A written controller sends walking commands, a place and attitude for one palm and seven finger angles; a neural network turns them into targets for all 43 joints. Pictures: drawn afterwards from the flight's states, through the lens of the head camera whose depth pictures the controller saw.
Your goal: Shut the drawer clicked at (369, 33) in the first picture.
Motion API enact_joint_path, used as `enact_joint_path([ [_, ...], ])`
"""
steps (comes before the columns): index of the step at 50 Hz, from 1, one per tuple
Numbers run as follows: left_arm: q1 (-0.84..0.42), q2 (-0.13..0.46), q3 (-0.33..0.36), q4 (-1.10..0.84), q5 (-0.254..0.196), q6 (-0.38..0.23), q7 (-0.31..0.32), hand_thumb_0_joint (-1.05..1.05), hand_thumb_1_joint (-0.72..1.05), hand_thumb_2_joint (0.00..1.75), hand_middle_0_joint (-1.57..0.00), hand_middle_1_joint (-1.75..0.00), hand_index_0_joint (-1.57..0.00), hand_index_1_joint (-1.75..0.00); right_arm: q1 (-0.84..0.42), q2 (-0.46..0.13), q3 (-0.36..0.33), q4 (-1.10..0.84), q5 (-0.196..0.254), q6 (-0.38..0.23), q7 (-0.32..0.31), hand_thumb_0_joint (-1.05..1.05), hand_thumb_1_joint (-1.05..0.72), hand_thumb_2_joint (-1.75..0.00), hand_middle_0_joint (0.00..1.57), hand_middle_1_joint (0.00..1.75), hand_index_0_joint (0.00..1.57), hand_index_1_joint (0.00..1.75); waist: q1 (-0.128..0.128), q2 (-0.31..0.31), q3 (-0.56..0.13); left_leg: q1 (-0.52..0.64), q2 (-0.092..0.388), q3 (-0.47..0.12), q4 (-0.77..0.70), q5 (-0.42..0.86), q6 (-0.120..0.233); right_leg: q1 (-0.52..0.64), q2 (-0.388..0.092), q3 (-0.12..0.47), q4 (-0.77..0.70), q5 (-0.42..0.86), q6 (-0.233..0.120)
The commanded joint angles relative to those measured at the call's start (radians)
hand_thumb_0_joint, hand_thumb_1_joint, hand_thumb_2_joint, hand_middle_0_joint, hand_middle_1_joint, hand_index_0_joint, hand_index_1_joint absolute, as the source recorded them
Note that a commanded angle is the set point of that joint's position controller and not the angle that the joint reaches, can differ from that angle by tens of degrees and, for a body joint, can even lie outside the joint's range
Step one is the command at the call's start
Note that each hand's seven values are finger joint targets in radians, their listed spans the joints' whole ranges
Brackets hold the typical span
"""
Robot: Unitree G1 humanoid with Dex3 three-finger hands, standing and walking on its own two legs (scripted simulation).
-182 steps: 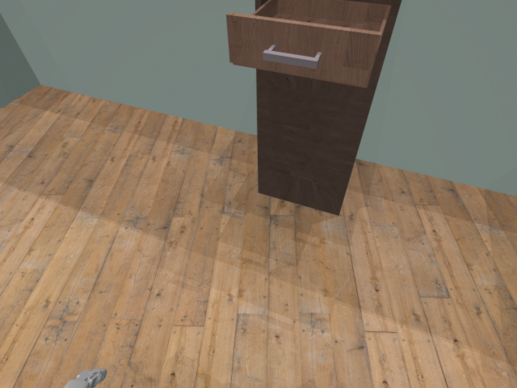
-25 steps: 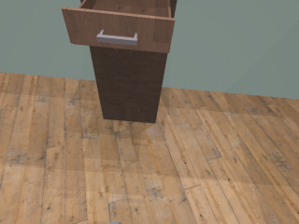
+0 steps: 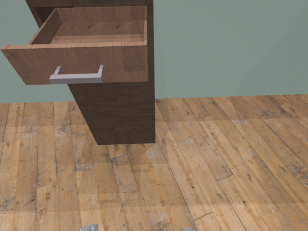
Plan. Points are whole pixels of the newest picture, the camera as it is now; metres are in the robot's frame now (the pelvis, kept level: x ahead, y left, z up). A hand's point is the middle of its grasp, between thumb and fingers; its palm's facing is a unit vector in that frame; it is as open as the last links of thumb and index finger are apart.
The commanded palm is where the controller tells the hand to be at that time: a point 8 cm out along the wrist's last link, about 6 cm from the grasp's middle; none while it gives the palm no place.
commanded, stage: take the last steps up to it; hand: left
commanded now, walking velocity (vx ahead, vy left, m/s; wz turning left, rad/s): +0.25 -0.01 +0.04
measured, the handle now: (78, 73) +0.50 +0.21 +0.14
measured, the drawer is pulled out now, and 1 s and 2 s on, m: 0.26 0.26 0.26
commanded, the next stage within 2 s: come to a stop and stand still in 0.28 s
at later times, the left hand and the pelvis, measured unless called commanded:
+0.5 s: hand out of the picture +0.10 +0.18 -0.18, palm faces +0.13 -0.98 -0.12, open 7.4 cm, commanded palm none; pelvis +0.16 +0.03 +0.01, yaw +1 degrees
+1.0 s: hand (109, 215) +0.19 +0.14 -0.14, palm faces +0.06 -0.96 -0.28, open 7.4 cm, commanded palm none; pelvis +0.14 -0.05 +0.02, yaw +1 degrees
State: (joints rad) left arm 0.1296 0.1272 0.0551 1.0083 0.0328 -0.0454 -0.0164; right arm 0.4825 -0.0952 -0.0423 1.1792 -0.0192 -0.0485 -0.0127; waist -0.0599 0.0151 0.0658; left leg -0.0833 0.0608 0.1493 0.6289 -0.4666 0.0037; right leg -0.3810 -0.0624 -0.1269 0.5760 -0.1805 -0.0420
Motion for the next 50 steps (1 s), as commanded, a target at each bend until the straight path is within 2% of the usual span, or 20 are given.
enact_joint_path([
  [1,0.336,0.237,0.057,0.058,-0.018,-0.026,0.029,0.00,0.90,0.90,-0.20,-0.30,-0.20,-0.30,-0.072,-0.102,-0.020,-0.109,0.010,-0.026,0.003,0.00,-0.90,-0.90,0.20,0.30,0.20,0.30,0.149,-0.192,-0.177,-0.551,0.029,-0.120,0.644,-0.020,0.034,0.517,-0.358,0.477,-0.295,0.045,-0.178],
  [3,0.208,0.144,0.034,0.025,-0.019,-0.025,0.036,0.00,0.90,0.90,-0.20,-0.30,-0.20,-0.30,-0.105,-0.081,-0.024,-0.111,0.002,-0.007,0.006,0.00,-0.90,-0.90,0.20,0.30,0.20,0.30,0.088,-0.078,-0.056,-0.508,0.082,-0.139,0.618,0.106,0.028,0.287,-0.296,0.327,-0.359,-0.028,-0.140],
  [6,0.188,0.073,0.014,0.013,-0.006,-0.036,0.042,0.00,0.90,0.90,-0.20,-0.30,-0.20,-0.30,-0.070,-0.045,-0.019,-0.101,-0.010,0.021,0.009,0.00,-0.90,-0.90,0.20,0.30,0.20,0.30,0.038,-0.092,0.004,-0.429,0.090,-0.108,0.498,0.158,0.002,0.129,-0.243,0.166,-0.392,0.092,-0.122],
  [9,0.196,0.103,0.009,0.023,-0.005,-0.036,0.040,0.00,0.90,0.90,-0.20,-0.30,-0.20,-0.30,-0.100,-0.041,-0.017,-0.119,-0.008,0.031,0.018,0.00,-0.90,-0.90,0.20,0.30,0.20,0.30,0.029,-0.094,0.004,-0.395,0.079,-0.081,0.329,0.183,-0.009,0.115,-0.216,0.123,-0.407,0.110,-0.136],
  [14,0.250,0.149,0.013,0.054,-0.005,-0.030,0.032,0.00,0.90,0.90,-0.20,-0.30,-0.20,-0.30,-0.226,-0.069,-0.011,-0.171,-0.005,0.011,0.027,0.00,-0.90,-0.90,0.20,0.30,0.20,0.30,0.070,-0.122,0.003,-0.325,0.041,-0.044,0.081,0.193,-0.007,0.175,-0.212,0.134,-0.354,0.127,-0.136],
  [17,0.246,0.150,0.016,0.066,-0.011,-0.018,0.031,0.00,0.90,0.90,-0.20,-0.30,-0.20,-0.30,-0.182,-0.092,-0.009,-0.154,-0.007,-0.004,0.020,0.00,-0.90,-0.90,0.20,0.30,0.20,0.30,0.042,-0.104,-0.017,-0.149,0.005,-0.011,-0.108,0.277,-0.006,0.159,-0.162,0.104,-0.246,0.083,-0.092],
  [18,0.257,0.130,0.010,0.070,-0.012,-0.013,0.030,0.00,0.90,0.90,-0.20,-0.30,-0.20,-0.30,-0.117,-0.128,-0.016,-0.133,-0.007,-0.013,0.017,0.00,-0.90,-0.90,0.20,0.30,0.20,0.30,0.019,-0.014,-0.044,-0.026,0.017,-0.043,-0.162,0.315,-0.004,0.110,-0.120,0.078,-0.121,0.048,-0.064],
  [20,0.275,0.055,-0.008,0.041,-0.024,-0.006,0.026,0.00,0.90,0.90,-0.20,-0.30,-0.20,-0.30,-0.006,-0.264,-0.036,-0.117,-0.011,-0.012,-0.007,0.00,-0.90,-0.90,0.20,0.30,0.20,0.30,-0.006,0.314,-0.107,0.139,0.353,-0.435,-0.326,0.608,0.150,-0.122,0.047,-0.033,0.283,-0.393,0.030],
  [21,0.258,0.073,-0.008,0.043,-0.018,0.000,0.034,0.00,0.90,0.90,-0.20,-0.30,-0.20,-0.30,-0.053,-0.246,-0.023,-0.126,-0.008,0.004,-0.017,0.00,-0.90,-0.90,0.20,0.30,0.20,0.30,0.010,0.187,-0.072,0.043,0.374,-0.421,-0.326,0.701,0.196,-0.094,0.015,0.059,0.363,-0.435,0.024],
  [22,0.261,0.057,-0.013,0.068,-0.016,0.015,0.042,0.00,0.90,0.90,-0.20,-0.30,-0.20,-0.30,-0.131,-0.202,-0.004,-0.131,-0.008,0.000,-0.032,0.00,-0.90,-0.90,0.20,0.30,0.20,0.30,0.037,0.209,-0.053,-0.032,0.333,-0.356,-0.334,0.841,0.171,-0.051,-0.020,0.106,0.375,-0.391,0.036],
  [24,0.290,0.055,-0.016,0.094,-0.021,0.029,0.047,0.00,0.90,0.90,-0.20,-0.30,-0.20,-0.30,-0.223,-0.171,0.012,-0.150,-0.003,0.000,-0.044,0.00,-0.90,-0.90,0.20,0.30,0.20,0.30,0.070,0.110,-0.033,-0.081,0.304,-0.254,-0.297,1.076,0.158,0.020,-0.037,0.125,0.340,-0.331,0.059],
  [28,0.283,0.085,0.005,0.066,-0.013,0.077,0.051,0.00,0.90,0.90,-0.20,-0.30,-0.20,-0.30,-0.223,-0.207,-0.024,-0.154,0.005,0.027,-0.056,0.00,-0.90,-0.90,0.20,0.30,0.20,0.30,0.065,0.036,-0.083,-0.032,0.307,-0.199,-0.279,1.113,0.167,-0.019,-0.006,0.118,0.409,-0.252,0.079],
  [34,0.225,0.092,0.026,-0.014,-0.010,0.104,0.047,0.00,0.90,0.90,-0.20,-0.30,-0.20,-0.30,-0.293,-0.219,-0.045,-0.190,-0.003,0.045,-0.048,0.00,-0.90,-0.90,0.20,0.30,0.20,0.30,0.072,0.138,-0.113,-0.057,0.269,-0.143,-0.272,0.897,0.167,-0.058,0.013,0.133,0.457,-0.222,0.083],
  [39,0.197,0.078,0.012,-0.039,-0.014,0.076,0.050,0.00,0.90,0.90,-0.20,-0.30,-0.20,-0.30,-0.296,-0.224,-0.056,-0.192,-0.009,0.054,-0.025,0.00,-0.90,-0.90,0.20,0.30,0.20,0.30,0.067,0.217,-0.126,-0.077,0.229,-0.157,-0.242,0.675,0.140,0.083,0.015,0.074,0.114,-0.195,0.065],
  [41,0.255,0.102,0.012,-0.014,-0.010,0.056,0.053,0.00,0.90,0.90,-0.20,-0.30,-0.20,-0.30,-0.288,-0.207,-0.053,-0.186,0.000,0.058,-0.014,0.00,-0.90,-0.90,0.20,0.30,0.20,0.30,0.100,0.121,-0.146,-0.149,0.158,-0.126,-0.160,0.447,0.072,0.230,0.010,0.067,-0.135,0.010,0.071],
  [43,0.191,0.256,0.025,-0.037,0.004,0.033,0.059,0.00,0.90,0.90,-0.20,-0.30,-0.20,-0.30,-0.247,-0.097,-0.032,-0.212,0.015,0.069,0.001,0.00,-0.90,-0.90,0.20,0.30,0.20,0.30,0.067,-0.279,-0.101,-0.323,-0.019,-0.047,0.044,-0.027,-0.039,0.221,-0.296,0.405,-0.294,0.238,-0.024],
  [44,0.197,0.276,0.028,-0.053,-0.003,0.039,0.056,0.00,0.90,0.90,-0.20,-0.30,-0.20,-0.30,-0.281,-0.138,-0.039,-0.223,0.008,0.085,-0.001,0.00,-0.90,-0.90,0.20,0.30,0.20,0.30,0.105,-0.226,-0.095,-0.292,-0.015,-0.119,0.154,-0.093,-0.032,0.140,-0.359,0.420,-0.319,0.232,-0.096],
  [45,0.168,0.265,0.028,-0.052,-0.002,0.041,0.058,0.00,0.90,0.90,-0.20,-0.30,-0.20,-0.30,-0.300,-0.140,-0.042,-0.221,0.002,0.096,0.002,0.00,-0.90,-0.90,0.20,0.30,0.20,0.30,0.092,-0.193,-0.062,-0.320,-0.012,-0.147,0.242,-0.057,-0.031,0.108,-0.337,0.383,-0.322,0.196,-0.111],
  [46,0.141,0.255,0.033,-0.050,-0.003,0.039,0.061,0.00,0.90,0.90,-0.20,-0.30,-0.20,-0.30,-0.292,-0.147,-0.043,-0.211,-0.003,0.101,0.001,0.00,-0.90,-0.90,0.20,0.30,0.20,0.30,0.083,-0.267,-0.033,-0.368,-0.017,-0.163,0.306,-0.027,-0.030,0.119,-0.309,0.381,-0.309,0.212,-0.101],
  [50,0.131,0.218,0.030,-0.063,-0.010,0.037,0.065,0.00,0.90,0.90,-0.20,-0.30,-0.20,-0.30,-0.223,-0.173,-0.049,-0.177,-0.004,0.103,0.014,0.00,-0.90,-0.90,0.20,0.30,0.20,0.30,0.076,-0.208,-0.013,-0.433,-0.025,-0.170,0.457,0.136,-0.053,0.185,-0.247,0.253,-0.276,0.253,-0.070],
])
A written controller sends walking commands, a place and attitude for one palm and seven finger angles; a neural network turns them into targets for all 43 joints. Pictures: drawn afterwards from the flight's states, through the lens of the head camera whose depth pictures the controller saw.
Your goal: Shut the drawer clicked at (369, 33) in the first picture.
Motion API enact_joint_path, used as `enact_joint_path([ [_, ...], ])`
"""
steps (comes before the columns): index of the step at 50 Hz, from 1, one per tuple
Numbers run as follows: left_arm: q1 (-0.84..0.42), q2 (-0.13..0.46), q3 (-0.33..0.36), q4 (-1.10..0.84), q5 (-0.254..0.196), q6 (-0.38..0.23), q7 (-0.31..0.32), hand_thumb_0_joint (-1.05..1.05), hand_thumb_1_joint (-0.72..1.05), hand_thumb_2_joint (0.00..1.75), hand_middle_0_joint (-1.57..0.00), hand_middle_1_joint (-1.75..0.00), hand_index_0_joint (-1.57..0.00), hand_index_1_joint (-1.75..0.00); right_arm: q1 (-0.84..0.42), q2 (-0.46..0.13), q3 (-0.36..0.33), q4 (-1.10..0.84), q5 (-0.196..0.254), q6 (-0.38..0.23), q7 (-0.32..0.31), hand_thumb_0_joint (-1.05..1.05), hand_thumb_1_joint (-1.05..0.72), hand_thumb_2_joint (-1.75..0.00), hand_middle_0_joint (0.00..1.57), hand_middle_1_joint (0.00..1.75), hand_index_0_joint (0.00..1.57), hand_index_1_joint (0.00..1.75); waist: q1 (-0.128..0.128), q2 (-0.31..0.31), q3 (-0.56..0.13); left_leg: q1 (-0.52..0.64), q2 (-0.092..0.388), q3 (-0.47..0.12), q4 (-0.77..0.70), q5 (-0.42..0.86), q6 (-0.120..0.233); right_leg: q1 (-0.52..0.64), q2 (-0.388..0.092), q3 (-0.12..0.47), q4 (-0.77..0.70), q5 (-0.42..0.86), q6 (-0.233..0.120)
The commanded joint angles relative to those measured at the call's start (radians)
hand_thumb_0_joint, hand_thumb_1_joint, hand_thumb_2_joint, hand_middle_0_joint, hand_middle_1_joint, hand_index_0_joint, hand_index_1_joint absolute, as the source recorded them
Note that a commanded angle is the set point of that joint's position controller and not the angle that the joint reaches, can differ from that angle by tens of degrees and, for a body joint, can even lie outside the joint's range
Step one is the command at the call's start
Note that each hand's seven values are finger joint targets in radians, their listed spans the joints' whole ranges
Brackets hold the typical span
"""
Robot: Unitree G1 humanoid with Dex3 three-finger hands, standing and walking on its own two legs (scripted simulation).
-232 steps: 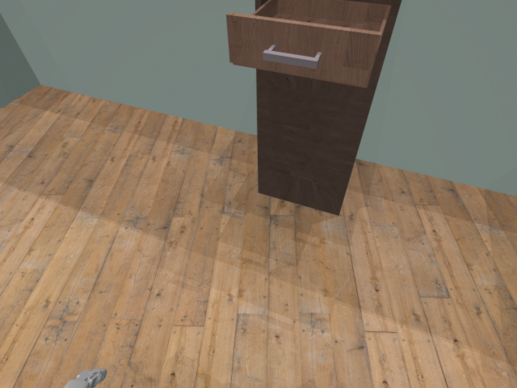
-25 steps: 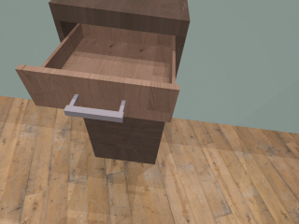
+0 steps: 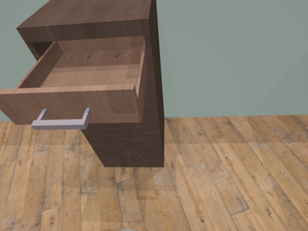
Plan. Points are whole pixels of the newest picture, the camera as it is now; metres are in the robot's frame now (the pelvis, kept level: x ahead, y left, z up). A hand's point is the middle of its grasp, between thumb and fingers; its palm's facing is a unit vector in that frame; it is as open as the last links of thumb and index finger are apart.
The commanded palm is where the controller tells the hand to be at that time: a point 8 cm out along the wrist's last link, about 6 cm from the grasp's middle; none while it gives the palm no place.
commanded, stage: come to a stop and stand still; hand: left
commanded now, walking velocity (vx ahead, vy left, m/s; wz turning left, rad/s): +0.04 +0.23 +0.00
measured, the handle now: (62, 118) +0.36 +0.26 +0.13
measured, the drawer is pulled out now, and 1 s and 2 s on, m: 0.26 0.26 0.26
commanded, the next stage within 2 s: look again from close up in 0.88 s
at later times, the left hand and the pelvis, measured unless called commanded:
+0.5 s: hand out of the picture -0.06 +0.25 -0.19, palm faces +0.12 -0.97 -0.19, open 7.4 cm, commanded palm none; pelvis -0.03 +0.07 +0.00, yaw +1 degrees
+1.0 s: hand out of the picture -0.04 +0.25 -0.18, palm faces +0.03 -0.98 -0.19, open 7.3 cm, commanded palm none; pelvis -0.04 +0.09 +0.00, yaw +1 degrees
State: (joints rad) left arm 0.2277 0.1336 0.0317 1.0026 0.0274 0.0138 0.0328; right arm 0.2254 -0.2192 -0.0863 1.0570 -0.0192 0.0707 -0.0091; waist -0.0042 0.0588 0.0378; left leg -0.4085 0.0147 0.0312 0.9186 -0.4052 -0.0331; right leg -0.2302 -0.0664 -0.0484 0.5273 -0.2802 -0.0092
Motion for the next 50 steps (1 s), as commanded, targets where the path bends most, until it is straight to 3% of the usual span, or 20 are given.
enact_joint_path([
  [1,0.052,0.209,0.056,-0.056,-0.005,-0.023,0.017,0.00,0.90,0.90,-0.20,-0.30,-0.20,-0.30,0.029,-0.054,-0.006,-0.061,-0.006,-0.014,0.012,0.00,-0.90,-0.90,0.20,0.30,0.20,0.30,0.030,-0.249,0.015,-0.116,0.020,-0.052,0.175,0.089,-0.022,0.046,-0.247,0.180,-0.233,0.322,-0.104],
  [9,0.128,0.220,0.066,-0.040,0.007,-0.022,0.020,0.00,0.90,0.90,-0.20,-0.30,-0.20,-0.30,-0.021,-0.034,0.006,-0.096,-0.005,-0.022,0.016,0.00,-0.90,-0.90,0.20,0.30,0.20,0.30,0.075,-0.249,-0.030,-0.097,0.031,-0.025,-0.007,0.024,-0.034,0.143,-0.267,0.226,-0.243,0.205,-0.139],
  [12,0.120,0.228,0.066,-0.031,0.013,-0.019,0.011,0.00,0.90,0.90,-0.20,-0.30,-0.20,-0.30,-0.022,-0.021,0.016,-0.099,0.004,-0.037,0.013,0.00,-0.90,-0.90,0.20,0.30,0.20,0.30,0.073,-0.274,-0.043,0.012,0.017,0.006,-0.170,-0.017,-0.017,0.095,-0.255,0.225,-0.251,0.164,-0.147],
  [15,0.073,0.233,0.066,-0.023,0.008,-0.009,0.006,0.00,0.90,0.90,-0.20,-0.30,-0.20,-0.30,0.056,-0.005,0.022,-0.067,0.009,-0.050,0.006,0.00,-0.90,-0.90,0.20,0.30,0.20,0.30,0.028,-0.277,-0.041,0.194,-0.010,0.045,-0.379,0.085,-0.003,-0.017,-0.202,0.174,-0.216,0.098,-0.104],
  [16,0.055,0.223,0.061,-0.017,0.001,-0.004,0.004,0.00,0.90,0.90,-0.20,-0.30,-0.20,-0.30,0.100,-0.006,0.027,-0.048,0.011,-0.058,0.002,0.00,-0.90,-0.90,0.20,0.30,0.20,0.30,0.003,-0.252,-0.047,0.292,-0.015,0.056,-0.490,0.174,0.001,-0.071,-0.169,0.146,-0.184,0.051,-0.070],
  [17,0.054,0.191,0.052,-0.017,-0.007,0.001,0.001,0.00,0.90,0.90,-0.20,-0.30,-0.20,-0.30,0.126,-0.028,0.025,-0.035,0.012,-0.067,-0.002,0.00,-0.90,-0.90,0.20,0.30,0.20,0.30,-0.007,-0.170,-0.049,0.361,0.023,0.024,-0.550,0.196,0.008,-0.133,-0.120,0.107,-0.121,-0.017,-0.036],
  [18,0.068,0.142,0.042,-0.025,-0.011,0.007,-0.002,0.00,0.90,0.90,-0.20,-0.30,-0.20,-0.30,0.139,-0.088,0.014,-0.039,0.006,-0.073,-0.005,0.00,-0.90,-0.90,0.20,0.30,0.20,0.30,-0.012,0.024,-0.056,0.362,0.152,-0.138,-0.613,0.153,0.040,-0.196,-0.047,0.047,0.001,-0.102,0.001],
  [19,0.075,0.090,0.034,-0.029,-0.013,0.011,-0.001,0.00,0.90,0.90,-0.20,-0.30,-0.20,-0.30,0.107,-0.148,0.008,-0.061,0.000,-0.071,-0.011,0.00,-0.90,-0.90,0.20,0.30,0.20,0.30,-0.003,0.206,-0.008,0.235,0.292,-0.284,-0.717,0.084,0.108,-0.204,0.003,-0.028,0.104,-0.195,0.033],
  [20,0.053,0.097,0.030,-0.024,-0.007,0.010,0.000,0.00,0.90,0.90,-0.20,-0.30,-0.20,-0.30,0.060,-0.141,0.015,-0.074,-0.005,-0.066,-0.012,0.00,-0.90,-0.90,0.20,0.30,0.20,0.30,0.002,0.154,0.049,0.099,0.309,-0.296,-0.757,0.032,0.159,-0.157,0.002,0.003,0.193,-0.201,0.026],
  [22,0.068,0.093,0.024,0.018,0.002,0.018,-0.004,0.00,0.90,0.90,-0.20,-0.30,-0.20,-0.30,-0.015,-0.083,0.035,-0.065,-0.004,-0.077,-0.026,0.00,-0.90,-0.90,0.20,0.30,0.20,0.30,0.026,0.175,0.095,0.076,0.233,-0.215,-0.771,0.086,0.157,-0.147,-0.014,0.035,0.295,-0.147,0.026],
  [25,0.121,0.084,0.012,0.056,-0.004,0.007,-0.009,0.00,0.90,0.90,-0.20,-0.30,-0.20,-0.30,-0.021,-0.061,0.046,-0.050,0.001,-0.080,-0.033,0.00,-0.90,-0.90,0.20,0.30,0.20,0.30,0.042,0.128,0.056,0.187,0.191,-0.121,-0.689,0.365,0.163,-0.143,-0.011,0.022,0.268,-0.122,0.028],
  [29,0.099,0.072,0.001,0.064,-0.010,-0.004,-0.001,0.00,0.90,0.90,-0.20,-0.30,-0.20,-0.30,0.053,-0.059,0.041,-0.012,0.003,-0.088,-0.038,0.00,-0.90,-0.90,0.20,0.30,0.20,0.30,0.014,0.046,-0.005,0.300,0.197,-0.120,-0.609,0.620,0.173,-0.069,-0.003,0.005,0.055,-0.082,0.039],
  [31,0.146,0.075,-0.001,0.089,-0.011,-0.012,0.003,0.00,0.90,0.90,-0.20,-0.30,-0.20,-0.30,0.053,-0.051,0.043,0.000,0.010,-0.092,-0.039,0.00,-0.90,-0.90,0.20,0.30,0.20,0.30,0.036,0.004,-0.033,0.269,0.168,-0.106,-0.561,0.566,0.139,0.047,-0.007,0.014,-0.113,0.089,0.035],
  [33,0.145,0.109,-0.003,0.099,-0.009,-0.024,0.007,0.00,0.90,0.90,-0.20,-0.30,-0.20,-0.30,0.058,-0.013,0.050,0.004,0.020,-0.094,-0.032,0.00,-0.90,-0.90,0.20,0.30,0.20,0.30,0.020,-0.075,-0.037,0.220,0.104,-0.069,-0.543,0.398,0.078,0.106,-0.076,0.106,-0.183,0.243,0.003],
  [35,0.113,0.110,-0.007,0.103,-0.011,-0.027,0.006,0.00,0.90,0.90,-0.20,-0.30,-0.20,-0.30,0.065,-0.001,0.054,0.018,0.016,-0.094,-0.028,0.00,-0.90,-0.90,0.20,0.30,0.20,0.30,0.004,-0.101,-0.018,0.235,0.085,-0.064,-0.579,0.338,0.059,0.074,-0.090,0.101,-0.163,0.261,-0.016],
  [36,0.098,0.103,-0.007,0.106,-0.013,-0.030,0.006,0.00,0.90,0.90,-0.20,-0.30,-0.20,-0.30,0.071,-0.007,0.055,0.032,0.012,-0.090,-0.029,0.00,-0.90,-0.90,0.20,0.30,0.20,0.30,0.001,-0.182,-0.007,0.248,0.091,-0.062,-0.575,0.337,0.055,0.059,-0.072,0.092,-0.162,0.244,-0.014],
  [43,0.100,0.085,-0.014,0.112,-0.017,-0.018,0.010,0.00,0.90,0.90,-0.20,-0.30,-0.20,-0.30,0.105,-0.003,0.069,0.080,0.012,-0.095,-0.030,0.00,-0.90,-0.90,0.20,0.30,0.20,0.30,0.014,-0.060,0.045,0.218,0.099,-0.073,-0.649,0.264,0.063,0.064,-0.049,0.071,-0.189,0.130,-0.001],
  [48,0.119,0.079,-0.016,0.121,-0.019,-0.020,0.011,0.00,0.90,0.90,-0.20,-0.30,-0.20,-0.30,0.130,0.010,0.071,0.096,0.013,-0.096,-0.031,0.00,-0.90,-0.90,0.20,0.30,0.20,0.30,0.018,-0.053,0.036,0.219,0.098,-0.071,-0.652,0.261,0.064,0.079,-0.051,0.064,-0.196,0.140,-0.001],
  [49,0.159,0.113,-0.033,0.134,0.000,-0.050,0.049,0.00,0.90,0.90,-0.20,-0.30,-0.20,-0.30,0.047,-0.036,0.083,0.011,0.017,-0.117,-0.015,0.00,-0.90,-0.90,0.20,0.30,0.20,0.30,0.034,-0.055,0.060,0.155,0.108,-0.044,-0.438,0.473,0.042,0.034,-0.088,0.098,-0.138,0.435,-0.013],
  [50,0.136,0.140,-0.024,0.093,-0.014,-0.057,0.038,0.00,0.90,0.90,-0.20,-0.30,-0.20,-0.30,0.115,-0.001,0.081,-0.004,0.008,-0.107,-0.013,0.00,-0.90,-0.90,0.20,0.30,0.20,0.30,-0.006,-0.006,-0.020,0.183,0.067,-0.057,-0.487,0.218,0.044,0.055,-0.102,0.113,-0.129,0.192,-0.038],
])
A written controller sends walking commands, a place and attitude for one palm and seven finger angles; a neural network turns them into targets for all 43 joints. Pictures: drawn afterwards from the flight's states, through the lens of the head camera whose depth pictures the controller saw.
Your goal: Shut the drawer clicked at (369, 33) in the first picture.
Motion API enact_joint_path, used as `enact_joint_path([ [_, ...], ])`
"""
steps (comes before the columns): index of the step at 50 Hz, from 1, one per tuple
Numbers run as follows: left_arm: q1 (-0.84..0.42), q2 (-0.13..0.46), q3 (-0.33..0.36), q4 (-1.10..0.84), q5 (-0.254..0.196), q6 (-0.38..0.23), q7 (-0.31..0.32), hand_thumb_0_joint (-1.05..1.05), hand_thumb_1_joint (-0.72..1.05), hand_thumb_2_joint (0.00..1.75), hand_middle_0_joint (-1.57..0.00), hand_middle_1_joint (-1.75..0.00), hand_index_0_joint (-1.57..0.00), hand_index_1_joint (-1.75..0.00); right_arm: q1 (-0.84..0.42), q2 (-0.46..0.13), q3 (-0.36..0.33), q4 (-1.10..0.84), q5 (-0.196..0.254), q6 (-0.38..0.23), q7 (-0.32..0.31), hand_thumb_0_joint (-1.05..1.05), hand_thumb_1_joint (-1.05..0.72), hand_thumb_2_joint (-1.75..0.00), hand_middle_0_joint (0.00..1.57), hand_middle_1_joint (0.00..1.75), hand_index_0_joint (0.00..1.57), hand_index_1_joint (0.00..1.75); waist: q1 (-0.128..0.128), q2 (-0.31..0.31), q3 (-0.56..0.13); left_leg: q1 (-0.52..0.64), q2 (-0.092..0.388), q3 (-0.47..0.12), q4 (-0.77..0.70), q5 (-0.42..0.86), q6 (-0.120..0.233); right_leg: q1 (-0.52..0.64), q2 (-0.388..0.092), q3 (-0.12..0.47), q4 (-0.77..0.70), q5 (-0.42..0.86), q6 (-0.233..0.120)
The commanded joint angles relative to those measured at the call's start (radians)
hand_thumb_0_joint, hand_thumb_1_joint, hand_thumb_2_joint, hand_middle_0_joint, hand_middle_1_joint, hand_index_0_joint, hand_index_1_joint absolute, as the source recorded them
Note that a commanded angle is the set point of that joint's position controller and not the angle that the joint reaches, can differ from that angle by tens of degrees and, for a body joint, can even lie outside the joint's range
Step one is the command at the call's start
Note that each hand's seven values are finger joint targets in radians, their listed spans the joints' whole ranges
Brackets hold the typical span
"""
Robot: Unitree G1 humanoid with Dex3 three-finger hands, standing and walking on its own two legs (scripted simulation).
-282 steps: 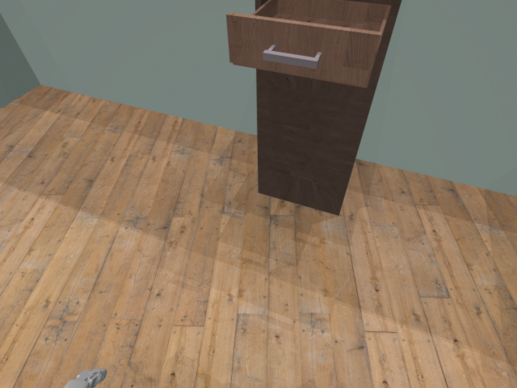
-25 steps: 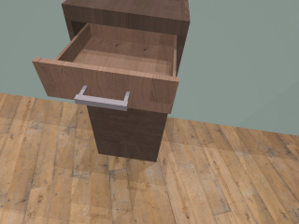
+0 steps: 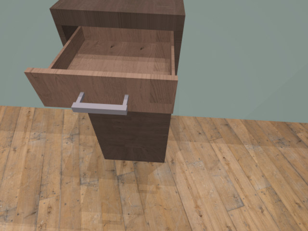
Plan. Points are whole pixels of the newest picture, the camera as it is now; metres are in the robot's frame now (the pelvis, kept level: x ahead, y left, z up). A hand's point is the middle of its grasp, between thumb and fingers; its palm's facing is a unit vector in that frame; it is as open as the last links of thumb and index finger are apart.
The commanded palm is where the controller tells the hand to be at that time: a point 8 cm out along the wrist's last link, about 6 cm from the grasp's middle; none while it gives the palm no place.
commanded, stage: look again from close up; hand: left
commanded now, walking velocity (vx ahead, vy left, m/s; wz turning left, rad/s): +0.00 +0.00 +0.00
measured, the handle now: (102, 103) +0.40 +0.17 +0.12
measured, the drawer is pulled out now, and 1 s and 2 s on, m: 0.26 0.26 0.26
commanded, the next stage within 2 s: shuffle to correct the standing spot in 0.50 s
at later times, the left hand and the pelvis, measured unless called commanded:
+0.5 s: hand out of the picture +0.00 +0.16 -0.17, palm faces +0.01 -0.98 -0.20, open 7.4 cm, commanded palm none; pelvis +0.01 +0.00 +0.00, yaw -1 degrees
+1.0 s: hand out of the picture +0.03 +0.12 -0.19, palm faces +0.04 -0.98 -0.20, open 7.4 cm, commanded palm none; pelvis +0.06 -0.04 -0.02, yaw +0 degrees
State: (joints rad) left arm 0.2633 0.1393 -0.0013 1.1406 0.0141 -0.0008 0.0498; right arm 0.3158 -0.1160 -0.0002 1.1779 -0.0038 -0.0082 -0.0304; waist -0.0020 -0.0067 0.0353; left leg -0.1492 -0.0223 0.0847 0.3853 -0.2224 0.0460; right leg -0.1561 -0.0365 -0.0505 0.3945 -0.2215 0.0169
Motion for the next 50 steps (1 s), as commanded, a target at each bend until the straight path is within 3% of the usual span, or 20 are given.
enact_joint_path([
  [1,0.066,0.122,0.006,-0.056,0.000,-0.039,0.009,0.00,0.90,0.90,-0.20,-0.30,-0.20,-0.30,0.039,-0.099,-0.007,-0.114,-0.011,-0.031,0.009,0.00,-0.90,-0.90,0.20,0.30,0.20,0.30,-0.010,0.098,0.022,-0.104,0.110,-0.130,0.000,0.018,-0.023,-0.057,-0.104,0.093,0.021,0.004,-0.072],
  [2,0.084,0.110,0.003,-0.057,0.001,-0.034,0.003,0.00,0.90,0.90,-0.20,-0.30,-0.20,-0.30,0.069,-0.110,-0.002,-0.118,-0.014,-0.032,0.010,0.00,-0.90,-0.90,0.20,0.30,0.20,0.30,-0.008,0.108,-0.010,-0.125,0.126,-0.147,-0.010,-0.014,-0.013,-0.046,-0.075,0.070,0.036,-0.055,-0.071],
  [3,0.091,0.112,0.004,-0.064,0.000,-0.034,-0.001,0.00,0.90,0.90,-0.20,-0.30,-0.20,-0.30,0.074,-0.112,-0.003,-0.127,-0.017,-0.037,0.011,0.00,-0.90,-0.90,0.20,0.30,0.20,0.30,-0.003,0.176,-0.053,-0.114,0.134,-0.157,-0.021,0.028,-0.006,-0.024,-0.062,0.054,0.067,-0.027,-0.070],
  [4,0.096,0.104,0.002,-0.063,0.000,-0.033,-0.003,0.00,0.90,0.90,-0.20,-0.30,-0.20,-0.30,0.061,-0.109,-0.001,-0.133,-0.012,-0.037,0.009,0.00,-0.90,-0.90,0.20,0.30,0.20,0.30,0.004,0.160,-0.055,-0.108,0.135,-0.159,-0.027,0.044,0.004,-0.013,-0.054,0.047,0.069,-0.014,-0.065],
  [6,0.092,0.085,-0.003,-0.060,-0.002,-0.032,-0.007,0.00,0.90,0.90,-0.20,-0.30,-0.20,-0.30,0.069,-0.114,-0.001,-0.140,-0.009,-0.037,0.005,0.00,-0.90,-0.90,0.20,0.30,0.20,0.30,0.000,0.065,-0.023,-0.117,0.133,-0.161,-0.028,0.032,0.011,-0.030,-0.053,0.051,0.060,-0.009,-0.062],
  [8,0.077,0.081,-0.007,-0.059,-0.001,-0.029,-0.009,0.00,0.90,0.90,-0.20,-0.30,-0.20,-0.30,0.074,-0.111,0.001,-0.138,-0.008,-0.035,0.005,0.00,-0.90,-0.90,0.20,0.30,0.20,0.30,-0.004,-0.004,0.040,-0.134,0.130,-0.162,-0.039,0.027,0.013,-0.059,-0.054,0.059,0.050,-0.007,-0.061],
  [10,0.084,0.072,-0.009,-0.056,-0.002,-0.030,-0.009,0.00,0.90,0.90,-0.20,-0.30,-0.20,-0.30,0.077,-0.120,0.001,-0.133,-0.008,-0.035,0.006,0.00,-0.90,-0.90,0.20,0.30,0.20,0.30,-0.004,-0.037,0.063,-0.122,0.125,-0.152,-0.048,0.018,0.011,-0.080,-0.057,0.070,0.041,-0.008,-0.057],
  [13,0.092,0.075,-0.006,-0.056,0.000,-0.027,-0.009,0.00,0.90,0.90,-0.20,-0.30,-0.20,-0.30,0.074,-0.119,0.002,-0.124,-0.009,-0.034,0.007,0.00,-0.90,-0.90,0.20,0.30,0.20,0.30,-0.002,-0.005,0.091,-0.122,0.123,-0.146,-0.073,-0.006,0.010,-0.094,-0.057,0.072,0.035,-0.011,-0.055],
  [17,0.101,0.082,-0.005,-0.053,-0.003,-0.027,-0.009,0.00,0.90,0.90,-0.20,-0.30,-0.20,-0.30,0.063,-0.126,0.005,-0.111,-0.008,-0.036,0.006,0.00,-0.90,-0.90,0.20,0.30,0.20,0.30,0.002,-0.038,0.070,-0.083,0.122,-0.131,-0.067,0.034,0.009,-0.085,-0.064,0.083,0.024,0.012,-0.050],
  [30,0.097,0.094,0.000,-0.042,-0.003,-0.030,-0.010,0.00,0.90,0.90,-0.20,-0.30,-0.20,-0.30,0.028,-0.119,0.006,-0.075,-0.007,-0.036,0.000,0.00,-0.90,-0.90,0.20,0.30,0.20,0.30,0.005,0.004,0.019,-0.018,0.124,-0.098,-0.044,0.143,-0.002,-0.040,-0.075,0.096,0.005,0.137,-0.053],
  [31,0.102,0.092,0.001,-0.038,-0.003,-0.029,-0.011,0.00,0.90,0.90,-0.20,-0.30,-0.20,-0.30,0.039,-0.115,0.007,-0.070,-0.009,-0.035,0.000,0.00,-0.90,-0.90,0.20,0.30,0.20,0.30,0.003,-0.006,0.001,-0.011,0.126,-0.096,-0.041,0.100,-0.001,-0.028,-0.071,0.089,0.012,0.092,-0.055],
  [35,0.103,0.089,0.010,-0.038,0.006,-0.018,-0.021,0.00,0.90,0.90,-0.20,-0.30,-0.20,-0.30,0.036,-0.119,-0.004,-0.069,-0.016,-0.023,0.005,0.00,-0.90,-0.90,0.20,0.30,0.20,0.30,0.003,0.005,0.075,-0.074,0.130,-0.109,-0.047,-0.164,0.011,-0.096,-0.050,0.082,0.023,-0.166,-0.070],
  [39,0.106,0.078,0.017,-0.049,0.012,-0.020,-0.031,0.00,0.90,0.90,-0.20,-0.30,-0.20,-0.30,0.042,-0.128,-0.017,-0.076,-0.018,-0.022,0.007,0.00,-0.90,-0.90,0.20,0.30,0.20,0.30,0.001,0.059,0.130,-0.107,0.160,-0.151,-0.074,-0.250,0.034,-0.145,-0.024,0.056,0.078,-0.194,-0.079],
  [42,0.126,0.075,0.023,-0.049,0.012,-0.029,-0.035,0.00,0.90,0.90,-0.20,-0.30,-0.20,-0.30,0.051,-0.133,-0.021,-0.083,-0.017,-0.033,0.004,0.00,-0.90,-0.90,0.20,0.30,0.20,0.30,0.008,0.053,0.092,-0.089,0.179,-0.159,-0.035,-0.125,0.052,-0.118,-0.020,0.041,0.123,-0.102,-0.083],
  [44,0.151,0.074,0.027,-0.041,0.010,-0.035,-0.032,0.00,0.90,0.90,-0.20,-0.30,-0.20,-0.30,0.042,-0.122,-0.020,-0.088,-0.016,-0.039,0.000,0.00,-0.90,-0.90,0.20,0.30,0.20,0.30,0.018,0.013,0.071,-0.092,0.154,-0.107,0.051,0.023,0.041,-0.076,-0.042,0.075,0.112,0.020,-0.092],
  [45,0.171,0.087,0.030,-0.031,0.010,-0.040,-0.027,0.00,0.90,0.90,-0.20,-0.30,-0.20,-0.30,0.034,-0.102,-0.014,-0.093,-0.015,-0.041,-0.003,0.00,-0.90,-0.90,0.20,0.30,0.20,0.30,0.023,-0.053,0.052,-0.107,0.118,-0.053,0.125,0.104,0.019,-0.024,-0.075,0.115,0.090,0.172,-0.099],
  [47,0.222,0.117,0.037,-0.010,0.004,-0.046,-0.013,0.00,0.90,0.90,-0.20,-0.30,-0.20,-0.30,0.032,-0.067,-0.003,-0.098,-0.010,-0.039,-0.008,0.00,-0.90,-0.90,0.20,0.30,0.20,0.30,0.028,-0.159,-0.008,-0.171,0.072,0.002,0.218,0.050,-0.023,0.117,-0.158,0.189,0.074,0.613,-0.123],
  [49,0.222,0.110,0.029,-0.006,0.000,-0.050,-0.001,0.00,0.90,0.90,-0.20,-0.30,-0.20,-0.30,0.012,-0.055,0.000,-0.099,-0.001,-0.030,-0.013,0.00,-0.90,-0.90,0.20,0.30,0.20,0.30,0.025,-0.160,-0.009,-0.189,0.071,-0.015,0.219,-0.094,-0.043,0.165,-0.188,0.172,0.097,1.014,-0.136],
  [50,0.209,0.115,0.028,-0.012,0.001,-0.050,0.003,0.00,0.90,0.90,-0.20,-0.30,-0.20,-0.30,0.012,-0.059,-0.002,-0.098,0.004,-0.028,-0.015,0.00,-0.90,-0.90,0.20,0.30,0.20,0.30,0.019,-0.146,-0.022,-0.178,0.069,-0.016,0.196,-0.106,-0.046,0.179,-0.186,0.159,0.116,1.109,-0.129],
])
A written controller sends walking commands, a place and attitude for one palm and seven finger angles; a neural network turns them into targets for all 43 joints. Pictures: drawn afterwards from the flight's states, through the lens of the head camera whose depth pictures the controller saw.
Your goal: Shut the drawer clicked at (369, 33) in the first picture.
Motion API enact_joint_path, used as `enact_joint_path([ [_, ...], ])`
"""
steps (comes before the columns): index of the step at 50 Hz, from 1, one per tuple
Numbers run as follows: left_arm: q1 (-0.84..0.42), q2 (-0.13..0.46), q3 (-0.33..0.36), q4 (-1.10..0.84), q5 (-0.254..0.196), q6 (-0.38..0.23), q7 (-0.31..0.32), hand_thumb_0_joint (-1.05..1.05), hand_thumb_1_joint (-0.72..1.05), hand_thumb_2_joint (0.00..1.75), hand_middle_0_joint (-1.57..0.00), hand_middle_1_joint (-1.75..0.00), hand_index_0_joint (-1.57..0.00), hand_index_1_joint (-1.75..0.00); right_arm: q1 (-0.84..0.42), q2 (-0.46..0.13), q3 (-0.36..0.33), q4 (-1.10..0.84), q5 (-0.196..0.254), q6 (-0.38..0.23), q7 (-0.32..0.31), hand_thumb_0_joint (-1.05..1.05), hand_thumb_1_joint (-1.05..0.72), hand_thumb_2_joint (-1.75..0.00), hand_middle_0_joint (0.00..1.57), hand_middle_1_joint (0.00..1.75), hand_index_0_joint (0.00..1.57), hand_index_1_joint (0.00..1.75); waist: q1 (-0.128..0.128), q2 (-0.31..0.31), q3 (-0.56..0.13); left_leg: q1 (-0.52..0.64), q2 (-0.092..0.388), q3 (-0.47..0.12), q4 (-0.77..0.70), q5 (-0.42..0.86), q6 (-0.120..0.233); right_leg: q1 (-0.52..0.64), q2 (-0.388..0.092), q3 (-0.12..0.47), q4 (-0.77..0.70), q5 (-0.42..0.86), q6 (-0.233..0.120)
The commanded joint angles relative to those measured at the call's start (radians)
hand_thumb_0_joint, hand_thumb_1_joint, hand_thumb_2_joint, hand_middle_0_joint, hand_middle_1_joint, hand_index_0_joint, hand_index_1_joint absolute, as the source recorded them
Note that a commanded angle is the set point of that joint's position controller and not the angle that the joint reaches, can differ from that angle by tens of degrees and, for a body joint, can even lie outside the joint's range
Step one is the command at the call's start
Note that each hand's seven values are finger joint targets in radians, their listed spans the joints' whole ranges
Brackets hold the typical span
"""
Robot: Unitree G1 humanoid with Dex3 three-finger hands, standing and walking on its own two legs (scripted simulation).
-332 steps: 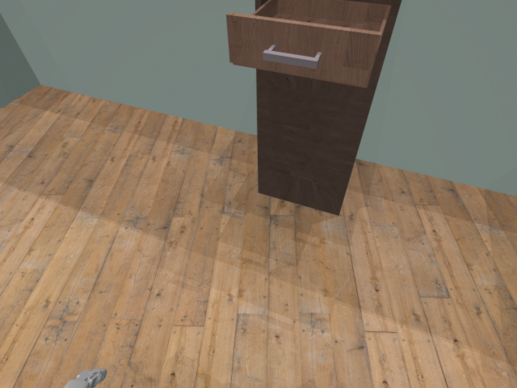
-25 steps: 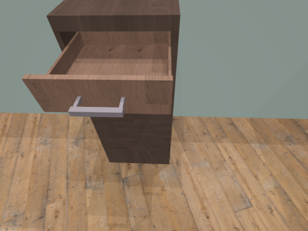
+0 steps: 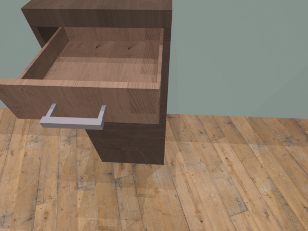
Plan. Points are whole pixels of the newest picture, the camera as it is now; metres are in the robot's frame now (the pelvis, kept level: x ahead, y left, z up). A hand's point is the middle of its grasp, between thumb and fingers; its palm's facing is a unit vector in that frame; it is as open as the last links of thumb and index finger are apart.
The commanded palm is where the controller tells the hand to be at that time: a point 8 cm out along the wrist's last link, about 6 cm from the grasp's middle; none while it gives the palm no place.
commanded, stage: come to a stop and stand still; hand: left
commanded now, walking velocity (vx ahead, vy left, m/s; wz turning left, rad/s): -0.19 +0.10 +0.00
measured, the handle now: (75, 116) +0.34 +0.21 +0.14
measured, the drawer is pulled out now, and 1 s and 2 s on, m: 0.26 0.26 0.26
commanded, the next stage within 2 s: look again from close up in 0.82 s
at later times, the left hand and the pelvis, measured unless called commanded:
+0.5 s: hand out of the picture +0.05 +0.17 -0.16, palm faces +0.03 -0.96 -0.28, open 7.4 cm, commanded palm none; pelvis +0.00 -0.02 +0.01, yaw +0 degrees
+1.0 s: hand out of the picture -0.05 +0.16 -0.16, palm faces +0.03 -0.98 -0.19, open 7.4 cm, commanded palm none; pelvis -0.02 +0.00 +0.01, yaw +0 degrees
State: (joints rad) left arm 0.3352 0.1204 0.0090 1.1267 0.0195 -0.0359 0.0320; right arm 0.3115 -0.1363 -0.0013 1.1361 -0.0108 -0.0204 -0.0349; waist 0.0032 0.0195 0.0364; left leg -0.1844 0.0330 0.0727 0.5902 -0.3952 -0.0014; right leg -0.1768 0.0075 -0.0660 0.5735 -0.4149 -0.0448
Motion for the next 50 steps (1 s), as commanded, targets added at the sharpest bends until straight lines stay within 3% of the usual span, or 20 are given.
enact_joint_path([
  [1,0.109,0.148,0.018,-0.011,-0.003,-0.011,0.024,0.00,0.90,0.90,-0.20,-0.30,-0.20,-0.30,0.025,-0.046,-0.006,-0.053,0.015,-0.013,-0.012,0.00,-0.90,-0.90,0.20,0.30,0.20,0.30,0.002,-0.156,-0.023,-0.117,0.015,-0.002,-0.057,0.110,0.002,0.191,-0.220,0.152,-0.037,1.319,-0.060],
  [3,0.065,0.158,0.025,-0.049,-0.008,-0.001,0.029,0.00,0.90,0.90,-0.20,-0.30,-0.20,-0.30,0.074,-0.063,-0.020,-0.038,0.013,-0.010,-0.017,0.00,-0.90,-0.90,0.20,0.30,0.20,0.30,-0.025,-0.067,-0.065,0.021,0.026,0.013,-0.125,0.512,0.008,0.126,-0.166,0.097,0.049,1.262,-0.014],
  [5,0.037,0.154,0.036,-0.082,-0.014,0.008,0.033,0.00,0.90,0.90,-0.20,-0.30,-0.20,-0.30,0.122,-0.110,-0.040,-0.032,0.004,0.000,-0.026,0.00,-0.90,-0.90,0.20,0.30,0.20,0.30,-0.034,0.067,-0.111,0.204,0.096,0.006,-0.034,0.995,0.031,-0.027,-0.120,0.050,0.109,0.966,0.012],
  [8,-0.054,0.103,0.039,-0.127,-0.011,0.025,0.033,0.00,0.90,0.90,-0.20,-0.30,-0.20,-0.30,0.107,-0.138,-0.056,-0.039,-0.003,0.010,-0.023,0.00,-0.90,-0.90,0.20,0.30,0.20,0.30,-0.037,0.179,-0.037,0.343,0.233,-0.101,-0.078,1.382,0.127,-0.264,-0.034,-0.004,0.138,0.041,0.043],
  [9,-0.085,0.097,0.039,-0.140,-0.007,0.032,0.029,0.00,0.90,0.90,-0.20,-0.30,-0.20,-0.30,0.094,-0.153,-0.061,-0.050,-0.008,0.013,-0.020,0.00,-0.90,-0.90,0.20,0.30,0.20,0.30,-0.042,0.194,0.005,0.352,0.243,-0.108,-0.097,1.388,0.150,-0.314,-0.026,-0.001,0.151,-0.094,0.042],
  [11,-0.082,0.102,0.048,-0.144,-0.002,0.036,0.022,0.00,0.90,0.90,-0.20,-0.30,-0.20,-0.30,0.046,-0.148,-0.061,-0.076,-0.013,0.014,-0.021,0.00,-0.90,-0.90,0.20,0.30,0.20,0.30,-0.017,0.159,0.036,0.261,0.228,-0.087,-0.100,1.232,0.144,-0.264,-0.049,0.020,0.096,-0.056,0.027],
  [13,0.046,0.105,0.051,-0.115,0.009,0.029,0.018,0.00,0.90,0.90,-0.20,-0.30,-0.20,-0.30,-0.022,-0.148,-0.061,-0.109,-0.004,0.013,-0.017,0.00,-0.90,-0.90,0.20,0.30,0.20,0.30,0.052,0.055,-0.027,0.157,0.167,-0.031,-0.021,1.020,0.093,-0.080,-0.052,0.001,-0.054,0.305,0.031],
  [14,0.108,0.146,0.057,-0.099,0.017,0.021,0.018,0.00,0.90,0.90,-0.20,-0.30,-0.20,-0.30,-0.016,-0.141,-0.065,-0.127,0.002,0.013,-0.012,0.00,-0.90,-0.90,0.20,0.30,0.20,0.30,0.067,-0.064,-0.094,0.070,0.101,0.008,0.075,0.719,0.049,0.034,-0.118,0.066,-0.094,0.680,0.025],
  [15,0.134,0.209,0.064,-0.091,0.020,0.017,0.021,0.00,0.90,0.90,-0.20,-0.30,-0.20,-0.30,-0.005,-0.104,-0.064,-0.146,0.006,0.017,-0.005,0.00,-0.90,-0.90,0.20,0.30,0.20,0.30,0.068,-0.253,-0.117,-0.119,-0.020,0.035,0.222,0.099,0.004,0.165,-0.295,0.249,-0.097,1.089,-0.061],
  [16,0.129,0.216,0.055,-0.090,0.010,0.021,0.019,0.00,0.90,0.90,-0.20,-0.30,-0.20,-0.30,-0.026,-0.081,-0.064,-0.151,0.010,0.025,-0.005,0.00,-0.90,-0.90,0.20,0.30,0.20,0.30,0.070,-0.245,-0.119,-0.144,-0.045,-0.049,0.334,-0.215,0.003,0.125,-0.396,0.292,-0.124,1.172,-0.154],
  [20,-0.021,0.174,0.036,-0.149,0.011,0.022,0.018,0.00,0.90,0.90,-0.20,-0.30,-0.20,-0.30,-0.054,-0.056,-0.052,-0.129,0.005,0.049,0.006,0.00,-0.90,-0.90,0.20,0.30,0.20,0.30,0.016,-0.213,0.004,-0.198,-0.011,-0.087,0.434,-0.118,-0.009,-0.039,-0.294,0.210,-0.183,0.835,-0.168],
  [25,-0.060,0.204,0.050,-0.182,0.010,0.029,0.015,0.00,0.90,0.90,-0.20,-0.30,-0.20,-0.30,-0.024,-0.041,-0.037,-0.114,0.007,0.034,0.015,0.00,-0.90,-0.90,0.20,0.30,0.20,0.30,0.006,-0.171,-0.044,-0.086,-0.016,-0.024,0.097,-0.010,-0.016,-0.055,-0.245,0.176,-0.192,0.548,-0.150],
  [28,-0.075,0.187,0.046,-0.177,-0.007,0.033,0.008,0.00,0.90,0.90,-0.20,-0.30,-0.20,-0.30,0.048,-0.034,-0.032,-0.079,0.006,0.019,0.011,0.00,-0.90,-0.90,0.20,0.30,0.20,0.30,-0.024,-0.108,-0.051,0.096,-0.008,-0.016,-0.166,0.200,-0.010,-0.143,-0.181,0.137,-0.154,0.303,-0.072],
  [31,-0.041,0.112,0.031,-0.172,-0.010,0.043,0.004,0.00,0.90,0.90,-0.20,-0.30,-0.20,-0.30,-0.025,-0.113,-0.029,-0.109,-0.013,0.009,0.006,0.00,-0.90,-0.90,0.20,0.30,0.20,0.30,0.030,0.129,0.024,-0.114,0.185,-0.227,-0.292,0.215,0.088,-0.074,-0.066,0.068,-0.126,0.088,0.013],
  [33,-0.028,0.120,0.027,-0.137,-0.004,0.039,0.001,0.00,0.90,0.90,-0.20,-0.30,-0.20,-0.30,-0.084,-0.093,-0.023,-0.110,-0.007,0.002,0.003,0.00,-0.90,-0.90,0.20,0.30,0.20,0.30,0.049,0.165,0.046,-0.189,0.144,-0.200,-0.328,0.146,0.077,0.030,-0.081,0.069,-0.131,0.168,0.017],
  [37,-0.003,0.134,0.015,-0.093,-0.007,0.026,-0.006,0.00,0.90,0.90,-0.20,-0.30,-0.20,-0.30,-0.028,-0.077,-0.013,-0.092,-0.004,0.004,0.004,0.00,-0.90,-0.90,0.20,0.30,0.20,0.30,0.029,0.054,0.035,-0.127,0.075,-0.132,-0.303,0.053,0.032,0.009,-0.115,0.121,-0.251,0.135,0.004],
  [45,0.017,0.115,0.006,-0.057,-0.008,0.016,-0.004,0.00,0.90,0.90,-0.20,-0.30,-0.20,-0.30,0.062,-0.066,-0.002,-0.043,-0.005,0.004,0.006,0.00,-0.90,-0.90,0.20,0.30,0.20,0.30,0.004,-0.047,0.050,-0.064,0.056,-0.106,-0.293,0.107,0.026,-0.054,-0.123,0.123,-0.301,0.063,0.005],
  [46,0.092,0.128,-0.005,-0.023,0.007,-0.007,0.038,0.00,0.90,0.90,-0.20,-0.30,-0.20,-0.30,-0.061,-0.127,-0.011,-0.103,0.000,-0.007,0.018,0.00,-0.90,-0.90,0.20,0.30,0.20,0.30,0.039,0.050,0.094,-0.108,0.060,-0.049,-0.097,0.151,-0.008,-0.073,-0.173,0.145,-0.258,0.364,0.028],
  [47,0.057,0.186,0.005,-0.067,-0.001,-0.013,0.030,0.00,0.90,0.90,-0.20,-0.30,-0.20,-0.30,0.015,-0.059,-0.006,-0.133,0.001,0.007,0.021,0.00,-0.90,-0.90,0.20,0.30,0.20,0.30,-0.022,0.015,-0.032,-0.062,0.013,-0.077,-0.064,0.065,-0.001,-0.064,-0.224,0.229,-0.286,0.158,-0.021],
  [50,-0.013,0.166,0.011,-0.091,-0.003,-0.016,0.014,0.00,0.90,0.90,-0.20,-0.30,-0.20,-0.30,0.099,-0.065,-0.002,-0.111,-0.007,0.003,0.024,0.00,-0.90,-0.90,0.20,0.30,0.20,0.30,-0.050,-0.031,-0.052,-0.008,0.019,-0.076,-0.086,0.133,0.016,-0.141,-0.193,0.162,-0.272,-0.010,-0.047],
])
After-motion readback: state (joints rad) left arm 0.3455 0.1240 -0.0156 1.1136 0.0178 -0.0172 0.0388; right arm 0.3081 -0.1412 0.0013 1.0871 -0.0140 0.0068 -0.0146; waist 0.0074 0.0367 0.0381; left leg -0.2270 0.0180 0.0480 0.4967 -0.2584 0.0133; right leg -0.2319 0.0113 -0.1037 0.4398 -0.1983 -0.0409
